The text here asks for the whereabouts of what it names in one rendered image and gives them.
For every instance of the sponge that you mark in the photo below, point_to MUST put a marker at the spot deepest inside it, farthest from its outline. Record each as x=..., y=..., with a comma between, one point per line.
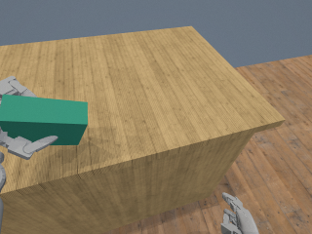
x=34, y=118

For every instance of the left robot hand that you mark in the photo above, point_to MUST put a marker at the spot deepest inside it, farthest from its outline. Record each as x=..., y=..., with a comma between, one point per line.
x=20, y=146

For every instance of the right robot hand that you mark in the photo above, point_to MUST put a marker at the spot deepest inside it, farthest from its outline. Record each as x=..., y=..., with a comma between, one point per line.
x=242, y=221

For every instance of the table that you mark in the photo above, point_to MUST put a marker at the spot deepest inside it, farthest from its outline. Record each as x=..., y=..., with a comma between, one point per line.
x=167, y=118

